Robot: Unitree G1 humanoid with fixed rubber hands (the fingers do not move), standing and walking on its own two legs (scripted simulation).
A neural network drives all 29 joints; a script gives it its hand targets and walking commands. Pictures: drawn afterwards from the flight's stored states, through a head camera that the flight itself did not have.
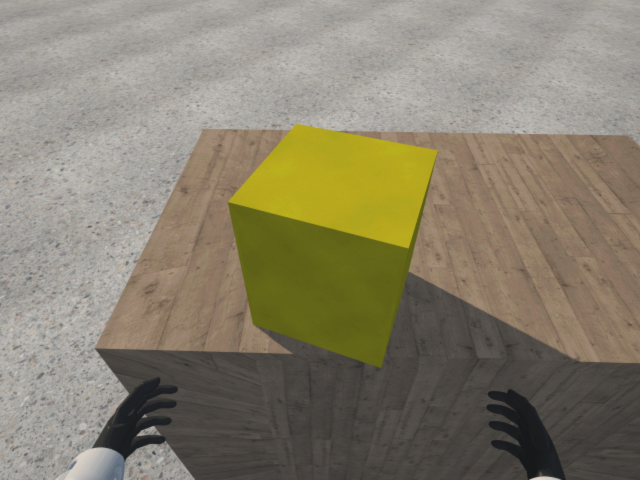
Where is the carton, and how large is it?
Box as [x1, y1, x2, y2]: [228, 124, 437, 367]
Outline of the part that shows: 296,124 228,201 252,321 256,325 380,367 407,274 437,150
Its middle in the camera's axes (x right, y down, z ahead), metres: +0.03 +0.01 +0.57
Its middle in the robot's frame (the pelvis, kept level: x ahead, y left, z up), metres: +0.43 -0.01 +0.07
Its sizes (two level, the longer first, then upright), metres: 0.210 0.200 0.250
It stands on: a pedestal, 0.72 m high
